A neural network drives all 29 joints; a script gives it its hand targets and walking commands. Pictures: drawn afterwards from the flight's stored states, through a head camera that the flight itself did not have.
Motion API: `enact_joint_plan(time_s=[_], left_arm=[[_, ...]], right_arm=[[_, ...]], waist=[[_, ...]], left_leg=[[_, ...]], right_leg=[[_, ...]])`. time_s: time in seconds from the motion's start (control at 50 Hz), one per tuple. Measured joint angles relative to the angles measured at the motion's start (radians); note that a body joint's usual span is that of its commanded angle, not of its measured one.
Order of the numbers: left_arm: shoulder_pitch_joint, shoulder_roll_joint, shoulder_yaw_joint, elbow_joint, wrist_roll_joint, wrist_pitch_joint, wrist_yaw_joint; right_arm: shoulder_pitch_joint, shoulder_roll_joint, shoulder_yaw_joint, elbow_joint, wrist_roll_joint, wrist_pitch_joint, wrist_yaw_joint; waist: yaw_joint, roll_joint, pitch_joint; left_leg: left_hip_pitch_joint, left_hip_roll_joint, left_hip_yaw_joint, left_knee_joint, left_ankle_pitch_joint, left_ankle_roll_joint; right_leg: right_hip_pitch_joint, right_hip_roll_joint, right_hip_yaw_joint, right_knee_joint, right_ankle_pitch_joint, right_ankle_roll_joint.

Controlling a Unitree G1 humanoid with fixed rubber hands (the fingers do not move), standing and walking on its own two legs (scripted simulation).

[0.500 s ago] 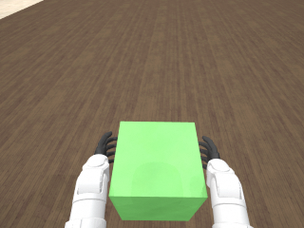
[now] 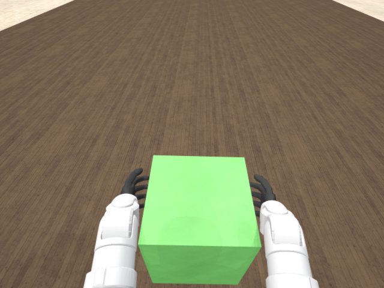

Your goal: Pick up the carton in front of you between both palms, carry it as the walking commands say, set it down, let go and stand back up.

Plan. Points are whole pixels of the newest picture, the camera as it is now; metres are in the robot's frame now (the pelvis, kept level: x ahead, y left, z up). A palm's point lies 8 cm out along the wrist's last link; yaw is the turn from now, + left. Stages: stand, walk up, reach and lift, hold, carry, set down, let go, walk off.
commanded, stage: hold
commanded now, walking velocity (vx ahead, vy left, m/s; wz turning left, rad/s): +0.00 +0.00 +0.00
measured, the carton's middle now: (197, 222) +0.30 +0.00 -0.03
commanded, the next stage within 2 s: set down in 0.36 s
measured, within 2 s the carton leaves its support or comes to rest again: neither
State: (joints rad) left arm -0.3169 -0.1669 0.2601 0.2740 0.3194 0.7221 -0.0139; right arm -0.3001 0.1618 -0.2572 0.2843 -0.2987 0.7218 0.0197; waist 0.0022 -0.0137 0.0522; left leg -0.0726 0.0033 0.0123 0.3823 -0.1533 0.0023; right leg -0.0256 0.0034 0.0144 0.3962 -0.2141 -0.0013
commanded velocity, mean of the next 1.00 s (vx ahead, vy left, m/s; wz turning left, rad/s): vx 0.00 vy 0.00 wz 0.00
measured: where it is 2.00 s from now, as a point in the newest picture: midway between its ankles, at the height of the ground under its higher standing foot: outside the picture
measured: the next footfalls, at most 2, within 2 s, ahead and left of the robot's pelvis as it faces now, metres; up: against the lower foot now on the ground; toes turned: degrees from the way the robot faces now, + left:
none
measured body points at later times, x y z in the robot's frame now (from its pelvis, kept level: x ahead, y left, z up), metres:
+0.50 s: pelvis +0.01 +0.01 +0.00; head -0.04 +0.01 +0.45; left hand +0.32 +0.15 +0.05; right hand +0.32 -0.15 +0.04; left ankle +0.05 +0.12 -0.74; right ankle +0.01 -0.12 -0.74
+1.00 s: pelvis -0.02 -0.01 -0.06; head +0.18 +0.00 +0.35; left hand +0.36 +0.15 -0.14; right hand +0.37 -0.15 -0.14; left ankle +0.05 +0.12 -0.74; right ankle +0.02 -0.12 -0.74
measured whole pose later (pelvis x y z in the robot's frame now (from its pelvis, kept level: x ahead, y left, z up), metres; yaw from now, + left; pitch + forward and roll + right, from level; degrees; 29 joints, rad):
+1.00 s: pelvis -0.02 -0.01 -0.06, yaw -1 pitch +23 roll +0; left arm -0.54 -0.17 0.43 0.48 0.28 0.16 0.01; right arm -0.55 0.13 -0.40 0.54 -0.27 0.15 0.01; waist 0.02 -0.02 0.05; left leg -0.96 -0.03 -0.06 0.82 -0.26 -0.02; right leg -0.93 0.06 0.07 0.85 -0.33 0.00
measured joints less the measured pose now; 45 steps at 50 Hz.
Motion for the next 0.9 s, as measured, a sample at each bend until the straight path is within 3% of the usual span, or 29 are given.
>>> enact_joint_plan(time_s=[0.44,0.54,0.66,0.76,0.9], left_arm=[[-0.034,-0.010,0.036,0.042,0.019,-0.007,-0.002],[-0.075,-0.024,0.090,0.076,0.036,-0.033,-0.008],[-0.172,-0.046,0.207,0.163,0.094,-0.124,-0.025],[-0.211,-0.048,0.245,0.205,0.121,-0.253,-0.033],[-0.197,-0.029,0.206,0.220,0.041,-0.478,-0.002]], right_arm=[[-0.035,0.010,-0.043,0.046,-0.026,-0.010,0.011],[-0.078,0.024,-0.096,0.086,-0.046,-0.039,0.019],[-0.179,0.042,-0.203,0.186,-0.114,-0.137,0.041],[-0.225,0.040,-0.240,0.236,-0.150,-0.267,0.050],[-0.220,0.009,-0.193,0.257,-0.067,-0.485,0.015]], waist=[[0.001,-0.005,-0.020],[0.006,-0.005,-0.012],[0.013,-0.003,0.023],[0.018,0.001,0.045],[0.019,0.003,0.049]], left_leg=[[0.006,-0.025,-0.027,0.000,-0.011,0.011],[-0.011,-0.027,-0.029,0.016,-0.022,0.009],[-0.105,-0.027,-0.034,0.088,-0.051,0.006],[-0.278,-0.026,-0.044,0.169,-0.067,0.000],[-0.619,-0.026,-0.060,0.298,-0.075,-0.010]], right_leg=[[0.000,0.008,0.049,0.000,-0.005,0.007],[-0.019,0.011,0.054,0.020,-0.018,0.005],[-0.114,0.018,0.057,0.096,-0.049,0.002],[-0.286,0.026,0.052,0.178,-0.067,0.001],[-0.628,0.039,0.044,0.313,-0.081,-0.002]])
